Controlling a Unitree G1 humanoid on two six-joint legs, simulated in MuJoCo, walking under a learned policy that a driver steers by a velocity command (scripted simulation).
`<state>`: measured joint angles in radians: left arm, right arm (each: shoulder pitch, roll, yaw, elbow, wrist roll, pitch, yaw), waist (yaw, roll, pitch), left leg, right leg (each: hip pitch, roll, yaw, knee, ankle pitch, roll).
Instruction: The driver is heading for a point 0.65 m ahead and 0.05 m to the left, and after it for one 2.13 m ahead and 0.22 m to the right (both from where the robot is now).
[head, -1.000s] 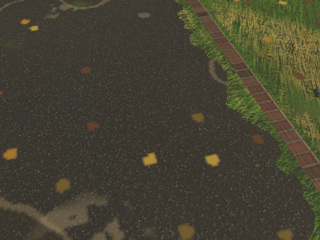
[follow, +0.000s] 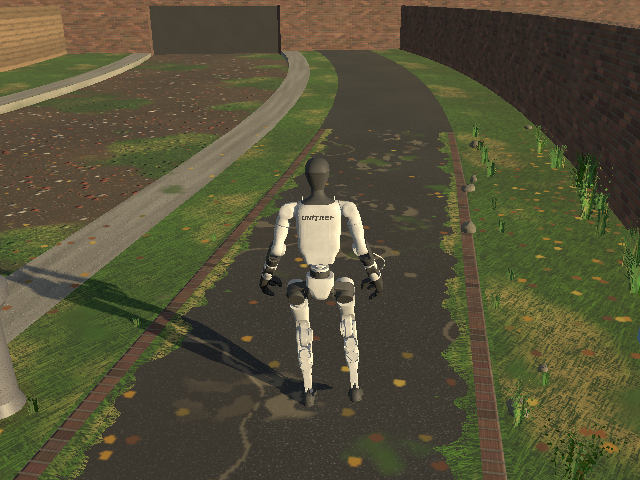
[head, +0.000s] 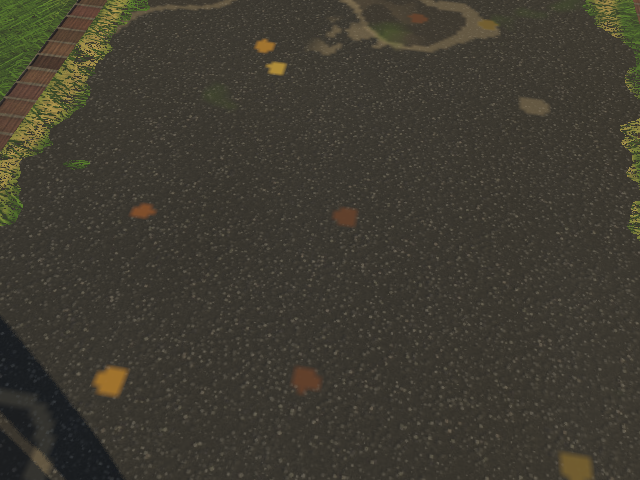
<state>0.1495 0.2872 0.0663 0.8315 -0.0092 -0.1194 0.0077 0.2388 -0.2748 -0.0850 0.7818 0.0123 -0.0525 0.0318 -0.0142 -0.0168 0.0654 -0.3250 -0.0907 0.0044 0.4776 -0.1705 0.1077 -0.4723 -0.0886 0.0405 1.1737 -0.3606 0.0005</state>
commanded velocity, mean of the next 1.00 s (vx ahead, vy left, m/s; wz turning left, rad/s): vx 0.26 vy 0.00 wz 0.35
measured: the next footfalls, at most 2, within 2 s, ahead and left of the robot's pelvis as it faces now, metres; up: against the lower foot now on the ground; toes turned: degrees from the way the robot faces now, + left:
right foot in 0.34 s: +0.39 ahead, -0.12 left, +0.00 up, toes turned +15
left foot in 0.74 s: +0.37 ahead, +0.13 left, +0.00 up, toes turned +18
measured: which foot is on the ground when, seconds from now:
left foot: down 0.00-0.36, up 0.38-0.72, down 0.74-1.00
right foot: up 0.00-0.32, down 0.34-1.00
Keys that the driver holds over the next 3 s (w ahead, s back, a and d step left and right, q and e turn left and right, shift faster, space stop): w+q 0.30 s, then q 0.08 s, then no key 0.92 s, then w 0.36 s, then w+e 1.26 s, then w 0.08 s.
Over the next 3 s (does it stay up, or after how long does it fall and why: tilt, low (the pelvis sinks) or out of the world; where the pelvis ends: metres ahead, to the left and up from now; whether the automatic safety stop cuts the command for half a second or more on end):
stays up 1.11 0.06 -0.01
